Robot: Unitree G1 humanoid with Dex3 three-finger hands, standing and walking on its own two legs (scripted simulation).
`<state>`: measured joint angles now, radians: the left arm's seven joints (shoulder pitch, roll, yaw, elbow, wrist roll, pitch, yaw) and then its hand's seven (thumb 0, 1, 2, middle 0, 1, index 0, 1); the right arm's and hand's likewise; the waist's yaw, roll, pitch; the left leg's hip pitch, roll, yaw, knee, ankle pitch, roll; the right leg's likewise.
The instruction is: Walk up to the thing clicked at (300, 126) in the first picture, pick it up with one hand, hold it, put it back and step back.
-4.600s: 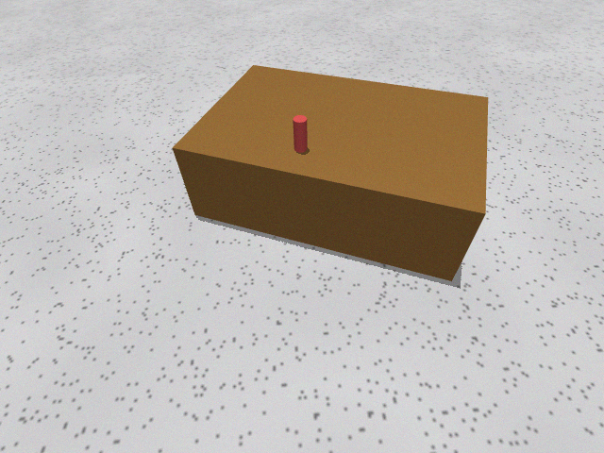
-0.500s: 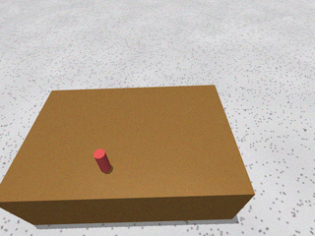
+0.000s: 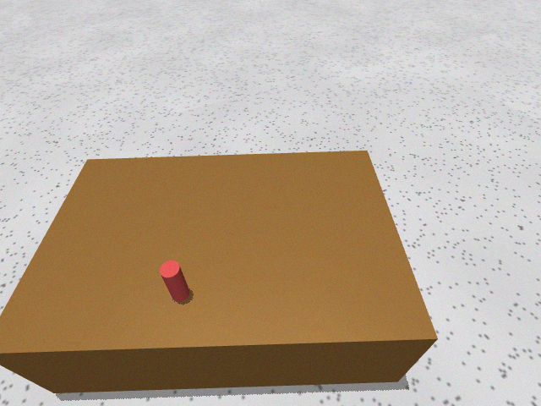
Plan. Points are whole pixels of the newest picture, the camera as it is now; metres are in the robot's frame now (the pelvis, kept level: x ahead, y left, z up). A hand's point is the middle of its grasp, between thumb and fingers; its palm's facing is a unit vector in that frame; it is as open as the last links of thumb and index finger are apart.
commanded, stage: stand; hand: left
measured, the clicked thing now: (175, 281) +0.51 +0.29 -0.33
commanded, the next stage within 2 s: none
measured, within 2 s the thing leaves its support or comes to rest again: neither
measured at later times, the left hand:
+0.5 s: hand out of the picture +0.07 +0.25 -0.16, palm faces -0.01 -0.94 -0.34, open 7.4 cm
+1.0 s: hand out of the picture +0.07 +0.25 -0.16, palm faces +0.00 -0.94 -0.34, open 7.4 cm
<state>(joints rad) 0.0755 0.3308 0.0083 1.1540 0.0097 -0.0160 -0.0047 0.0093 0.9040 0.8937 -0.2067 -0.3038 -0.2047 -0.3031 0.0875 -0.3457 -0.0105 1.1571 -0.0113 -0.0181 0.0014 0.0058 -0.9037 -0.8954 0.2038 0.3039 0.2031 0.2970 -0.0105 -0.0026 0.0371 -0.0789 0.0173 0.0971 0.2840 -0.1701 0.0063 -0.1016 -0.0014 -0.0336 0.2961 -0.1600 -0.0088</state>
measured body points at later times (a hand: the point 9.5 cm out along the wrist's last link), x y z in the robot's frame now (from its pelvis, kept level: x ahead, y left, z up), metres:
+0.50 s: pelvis +0.00 +0.00 +0.00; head +0.00 +0.00 +0.45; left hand +0.07 +0.30 -0.13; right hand +0.08 -0.30 -0.14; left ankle -0.01 +0.11 -0.75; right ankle +0.00 -0.11 -0.75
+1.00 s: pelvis +0.01 -0.01 +0.00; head +0.01 -0.01 +0.45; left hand +0.07 +0.29 -0.13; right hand +0.08 -0.30 -0.14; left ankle -0.01 +0.11 -0.75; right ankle +0.00 -0.11 -0.75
